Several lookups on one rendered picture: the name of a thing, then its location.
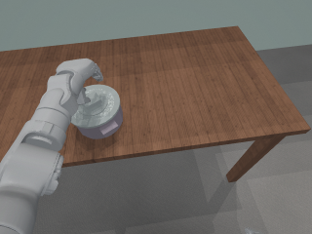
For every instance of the left robot upper arm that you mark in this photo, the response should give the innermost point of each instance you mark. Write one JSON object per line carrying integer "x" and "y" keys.
{"x": 33, "y": 171}

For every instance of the robot left forearm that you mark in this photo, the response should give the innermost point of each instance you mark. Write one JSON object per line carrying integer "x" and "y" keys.
{"x": 48, "y": 125}

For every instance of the knob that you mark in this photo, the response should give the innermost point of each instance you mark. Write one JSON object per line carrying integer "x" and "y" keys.
{"x": 95, "y": 100}

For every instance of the left robot hand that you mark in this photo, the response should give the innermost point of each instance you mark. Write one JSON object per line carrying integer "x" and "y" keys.
{"x": 86, "y": 68}

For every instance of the lid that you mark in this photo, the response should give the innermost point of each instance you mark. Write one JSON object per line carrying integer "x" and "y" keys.
{"x": 100, "y": 114}

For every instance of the pot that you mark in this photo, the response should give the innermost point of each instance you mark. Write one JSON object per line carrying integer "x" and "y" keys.
{"x": 104, "y": 130}

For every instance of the table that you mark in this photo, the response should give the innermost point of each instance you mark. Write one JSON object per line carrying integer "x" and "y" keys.
{"x": 178, "y": 91}

